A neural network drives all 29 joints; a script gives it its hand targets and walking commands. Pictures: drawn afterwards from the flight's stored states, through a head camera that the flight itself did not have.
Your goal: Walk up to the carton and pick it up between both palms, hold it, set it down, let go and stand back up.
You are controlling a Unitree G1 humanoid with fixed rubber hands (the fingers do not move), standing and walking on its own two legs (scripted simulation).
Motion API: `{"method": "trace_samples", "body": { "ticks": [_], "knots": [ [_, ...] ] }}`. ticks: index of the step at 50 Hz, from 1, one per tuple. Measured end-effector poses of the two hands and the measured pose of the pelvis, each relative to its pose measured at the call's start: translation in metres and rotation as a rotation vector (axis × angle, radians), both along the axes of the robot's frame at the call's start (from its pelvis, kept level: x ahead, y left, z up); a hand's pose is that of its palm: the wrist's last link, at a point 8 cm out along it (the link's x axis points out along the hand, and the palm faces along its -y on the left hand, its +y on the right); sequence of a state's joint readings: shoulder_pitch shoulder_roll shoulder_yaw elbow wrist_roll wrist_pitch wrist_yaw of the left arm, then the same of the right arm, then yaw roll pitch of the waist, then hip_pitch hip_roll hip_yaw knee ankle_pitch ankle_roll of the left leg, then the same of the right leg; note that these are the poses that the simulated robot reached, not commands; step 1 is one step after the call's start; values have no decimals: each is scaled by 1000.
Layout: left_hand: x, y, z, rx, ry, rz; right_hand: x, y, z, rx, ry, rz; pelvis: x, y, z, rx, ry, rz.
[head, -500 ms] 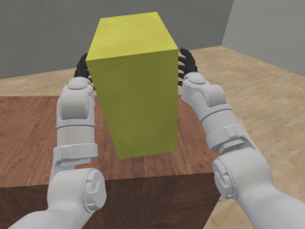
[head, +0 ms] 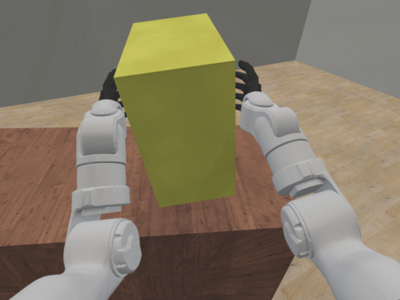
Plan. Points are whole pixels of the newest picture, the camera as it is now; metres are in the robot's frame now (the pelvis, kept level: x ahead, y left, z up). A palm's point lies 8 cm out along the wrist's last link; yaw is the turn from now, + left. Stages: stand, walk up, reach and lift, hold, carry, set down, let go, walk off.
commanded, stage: hold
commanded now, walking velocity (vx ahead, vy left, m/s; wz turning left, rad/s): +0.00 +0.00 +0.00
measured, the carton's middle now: (183, 107) +0.44 +0.01 +0.23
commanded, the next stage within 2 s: set down in 0.38 s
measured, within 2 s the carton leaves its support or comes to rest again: neither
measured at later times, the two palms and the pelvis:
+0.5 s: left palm (112, 109) +0.37 +0.14 +0.26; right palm (250, 99) +0.38 -0.12 +0.28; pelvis +0.00 +0.00 +0.00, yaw +0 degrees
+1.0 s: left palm (111, 123) +0.40 +0.15 +0.22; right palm (236, 124) +0.39 -0.10 +0.22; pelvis +0.00 +0.01 +0.00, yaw +0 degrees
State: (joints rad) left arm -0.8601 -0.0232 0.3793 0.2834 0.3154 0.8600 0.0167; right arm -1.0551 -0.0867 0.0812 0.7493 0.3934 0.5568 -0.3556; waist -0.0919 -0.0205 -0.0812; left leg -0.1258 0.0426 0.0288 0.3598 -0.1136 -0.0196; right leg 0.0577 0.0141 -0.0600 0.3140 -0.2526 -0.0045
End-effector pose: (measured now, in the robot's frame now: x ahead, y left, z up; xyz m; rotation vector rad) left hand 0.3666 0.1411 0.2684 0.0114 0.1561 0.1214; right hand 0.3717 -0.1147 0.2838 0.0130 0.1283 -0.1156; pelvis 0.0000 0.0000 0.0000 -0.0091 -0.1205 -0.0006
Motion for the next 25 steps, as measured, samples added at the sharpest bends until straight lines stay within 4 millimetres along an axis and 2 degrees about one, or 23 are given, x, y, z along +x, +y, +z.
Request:
{"method": "trace_samples", "body": {
  "ticks": [10,25],
  "knots": [
    [6,0,1,-11,6,-2,6,0,6,-13,8,-1,4,-2,0,2,12,4],
    [6,-1,-4,-15,-13,-3,5,-1,-1,-16,-10,-5,4,-1,0,-1,-6,8]
  ]
}}
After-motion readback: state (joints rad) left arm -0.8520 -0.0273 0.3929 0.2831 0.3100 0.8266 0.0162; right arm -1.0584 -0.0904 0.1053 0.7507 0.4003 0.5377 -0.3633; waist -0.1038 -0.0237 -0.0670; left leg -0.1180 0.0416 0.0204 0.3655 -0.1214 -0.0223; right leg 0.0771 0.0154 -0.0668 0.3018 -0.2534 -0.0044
